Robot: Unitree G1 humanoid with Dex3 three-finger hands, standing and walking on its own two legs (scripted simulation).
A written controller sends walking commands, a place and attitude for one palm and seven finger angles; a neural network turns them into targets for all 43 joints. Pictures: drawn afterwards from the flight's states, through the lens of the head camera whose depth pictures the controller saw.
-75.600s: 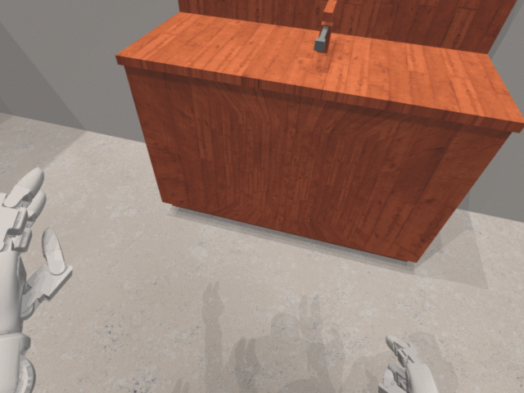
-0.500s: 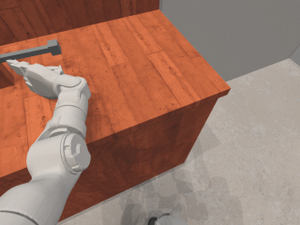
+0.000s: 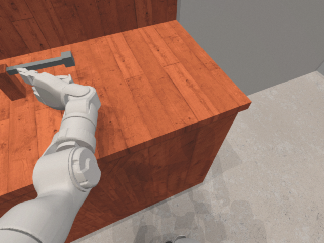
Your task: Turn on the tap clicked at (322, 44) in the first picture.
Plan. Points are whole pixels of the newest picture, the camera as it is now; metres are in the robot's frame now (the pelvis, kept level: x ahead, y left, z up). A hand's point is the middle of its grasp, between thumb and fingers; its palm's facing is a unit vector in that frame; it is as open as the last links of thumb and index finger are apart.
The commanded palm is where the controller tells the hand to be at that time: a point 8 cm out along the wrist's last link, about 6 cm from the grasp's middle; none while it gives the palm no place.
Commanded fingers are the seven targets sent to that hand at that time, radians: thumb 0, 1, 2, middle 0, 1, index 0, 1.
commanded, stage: lift the hand up off the lever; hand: left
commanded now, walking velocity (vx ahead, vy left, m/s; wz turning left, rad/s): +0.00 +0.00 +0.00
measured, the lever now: (68, 59) +0.57 +0.19 +0.14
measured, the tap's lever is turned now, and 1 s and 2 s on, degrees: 86 86 86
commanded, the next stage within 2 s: draw the hand back beside the body in 1.66 s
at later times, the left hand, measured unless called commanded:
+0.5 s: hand (57, 65) +0.51 +0.19 +0.17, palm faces +0.81 -0.57 -0.13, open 7.8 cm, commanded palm +0.45 +0.21 +0.17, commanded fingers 0.00 0.90 0.90 -0.15 -0.15 -0.15 -0.15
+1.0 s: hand (53, 63) +0.50 +0.19 +0.18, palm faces +0.79 -0.61 -0.10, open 7.8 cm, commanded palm +0.44 +0.21 +0.19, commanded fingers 0.00 0.90 0.90 -0.15 -0.15 -0.15 -0.15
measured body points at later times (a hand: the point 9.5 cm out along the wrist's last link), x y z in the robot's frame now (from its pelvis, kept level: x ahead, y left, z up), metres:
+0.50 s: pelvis +0.00 +0.00 +0.01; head +0.05 -0.02 +0.45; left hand +0.46 +0.22 +0.18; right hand +0.03 -0.25 -0.14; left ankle +0.00 +0.15 -0.71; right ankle +0.04 -0.04 -0.71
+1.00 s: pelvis +0.02 +0.02 +0.02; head +0.05 +0.00 +0.47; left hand +0.46 +0.22 +0.19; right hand +0.10 -0.23 -0.12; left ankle +0.00 +0.15 -0.71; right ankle +0.04 -0.04 -0.71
